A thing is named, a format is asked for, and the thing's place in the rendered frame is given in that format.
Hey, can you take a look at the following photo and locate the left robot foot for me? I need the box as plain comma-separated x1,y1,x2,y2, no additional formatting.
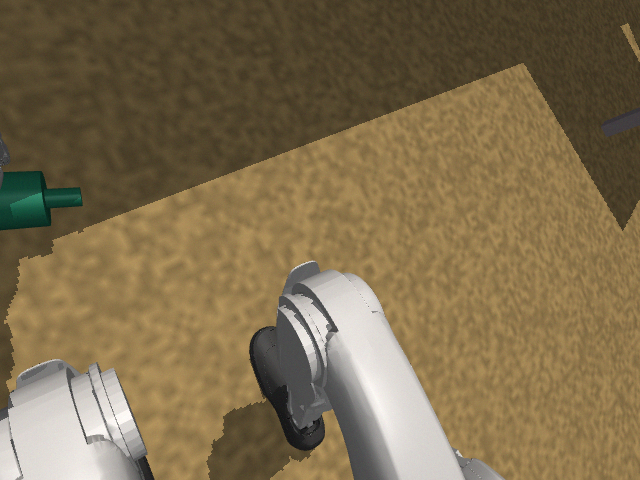
138,456,155,480

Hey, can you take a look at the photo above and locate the right robot hand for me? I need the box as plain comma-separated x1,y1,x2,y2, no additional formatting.
451,447,506,480

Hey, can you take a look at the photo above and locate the bottle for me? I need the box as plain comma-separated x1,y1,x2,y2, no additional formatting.
0,171,83,230

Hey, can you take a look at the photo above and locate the right robot foot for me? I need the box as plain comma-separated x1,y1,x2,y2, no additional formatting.
249,326,325,451

